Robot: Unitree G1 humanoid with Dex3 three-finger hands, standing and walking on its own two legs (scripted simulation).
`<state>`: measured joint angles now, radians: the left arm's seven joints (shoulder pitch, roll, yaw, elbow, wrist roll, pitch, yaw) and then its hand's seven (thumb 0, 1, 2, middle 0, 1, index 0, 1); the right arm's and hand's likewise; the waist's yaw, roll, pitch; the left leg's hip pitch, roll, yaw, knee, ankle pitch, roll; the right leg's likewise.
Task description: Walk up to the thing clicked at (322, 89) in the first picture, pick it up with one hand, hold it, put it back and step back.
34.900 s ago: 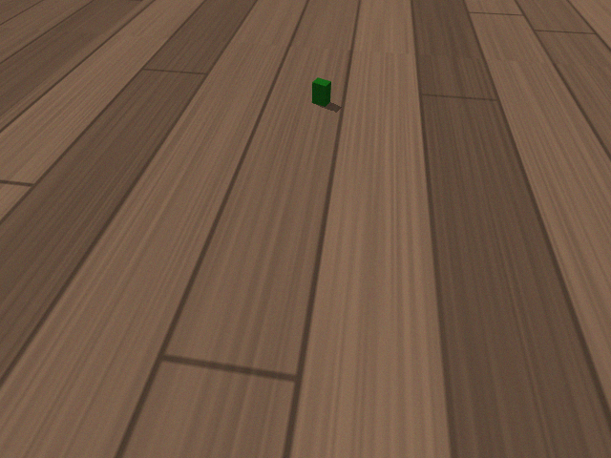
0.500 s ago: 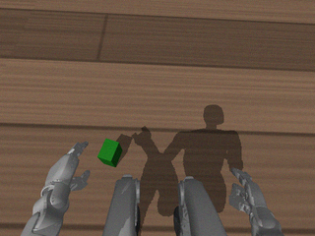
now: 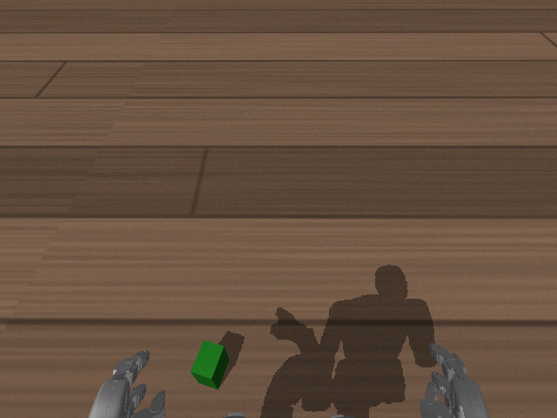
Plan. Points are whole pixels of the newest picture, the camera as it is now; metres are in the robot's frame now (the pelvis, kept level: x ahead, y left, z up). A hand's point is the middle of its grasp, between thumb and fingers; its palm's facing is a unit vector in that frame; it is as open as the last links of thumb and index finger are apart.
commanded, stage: home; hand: left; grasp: from above
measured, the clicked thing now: (211, 365) +0.39 +0.21 -0.64
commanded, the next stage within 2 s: none
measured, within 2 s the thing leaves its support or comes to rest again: neither
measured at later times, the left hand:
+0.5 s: hand (155, 410) +0.17 +0.18 -0.05, palm faces +0.05 -0.98 -0.19, open 8.8 cm
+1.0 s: hand (154, 412) +0.17 +0.18 -0.04, palm faces +0.04 -0.98 -0.20, open 7.5 cm
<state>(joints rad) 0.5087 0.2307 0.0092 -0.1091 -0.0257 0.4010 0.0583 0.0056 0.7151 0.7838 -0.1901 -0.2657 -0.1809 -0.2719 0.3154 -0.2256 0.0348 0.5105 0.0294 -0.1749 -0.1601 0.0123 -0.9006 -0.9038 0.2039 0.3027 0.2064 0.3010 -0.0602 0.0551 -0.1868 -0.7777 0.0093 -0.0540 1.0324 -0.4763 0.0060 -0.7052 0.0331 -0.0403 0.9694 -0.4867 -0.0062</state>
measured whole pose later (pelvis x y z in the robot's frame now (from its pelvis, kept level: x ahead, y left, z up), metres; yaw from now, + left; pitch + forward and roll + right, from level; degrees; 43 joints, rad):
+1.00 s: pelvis +0.01 +0.00 +0.01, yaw +0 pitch +10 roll -2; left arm 0.50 0.23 0.03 -0.12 -0.06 0.44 0.02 0.01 0.88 0.88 -0.20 -0.29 -0.19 -0.30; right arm 0.30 -0.22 0.04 0.53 0.01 -0.22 -0.17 0.01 -0.90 -0.90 0.21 0.30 0.21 0.30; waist -0.04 0.04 -0.16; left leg -0.71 0.00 -0.05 1.00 -0.48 0.01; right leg -0.63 0.03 -0.04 0.94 -0.49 -0.01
